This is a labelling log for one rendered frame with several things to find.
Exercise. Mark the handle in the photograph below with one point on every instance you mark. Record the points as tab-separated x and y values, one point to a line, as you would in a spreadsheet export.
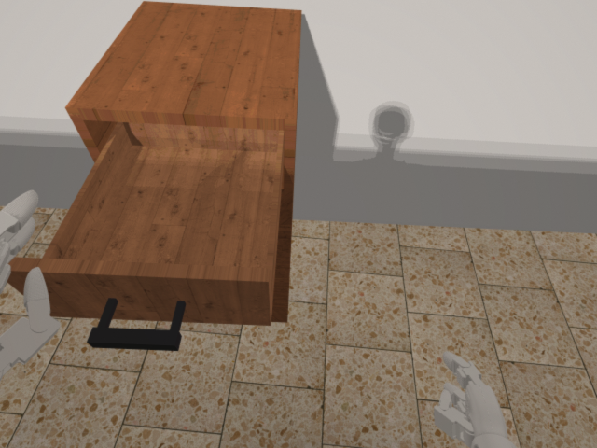
143	339

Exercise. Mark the cabinet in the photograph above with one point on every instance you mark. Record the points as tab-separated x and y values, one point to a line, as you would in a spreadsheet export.
202	65

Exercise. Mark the right robot hand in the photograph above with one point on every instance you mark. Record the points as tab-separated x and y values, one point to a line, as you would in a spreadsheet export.
477	410

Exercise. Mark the drawer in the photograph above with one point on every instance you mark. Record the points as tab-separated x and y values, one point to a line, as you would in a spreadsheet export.
170	213

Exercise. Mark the left robot hand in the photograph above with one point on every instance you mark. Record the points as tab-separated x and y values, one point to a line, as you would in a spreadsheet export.
27	336

